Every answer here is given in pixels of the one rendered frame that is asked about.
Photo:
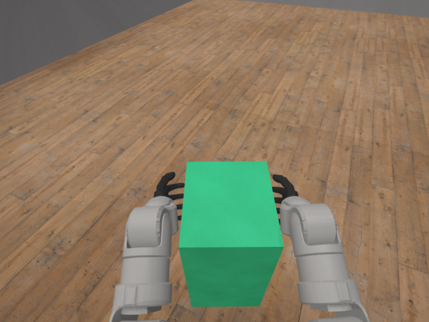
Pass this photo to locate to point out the left robot forearm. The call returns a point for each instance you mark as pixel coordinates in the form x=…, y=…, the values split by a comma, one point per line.
x=145, y=285

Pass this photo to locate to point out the right robot forearm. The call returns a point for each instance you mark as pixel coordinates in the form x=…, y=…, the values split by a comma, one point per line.
x=324, y=283

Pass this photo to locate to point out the carton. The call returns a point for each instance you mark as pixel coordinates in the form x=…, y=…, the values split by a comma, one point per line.
x=230, y=236

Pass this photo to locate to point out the robot right hand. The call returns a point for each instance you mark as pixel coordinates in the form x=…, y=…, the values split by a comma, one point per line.
x=287, y=191

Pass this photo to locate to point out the robot left hand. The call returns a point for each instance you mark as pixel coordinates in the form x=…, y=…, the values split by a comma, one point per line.
x=163, y=189

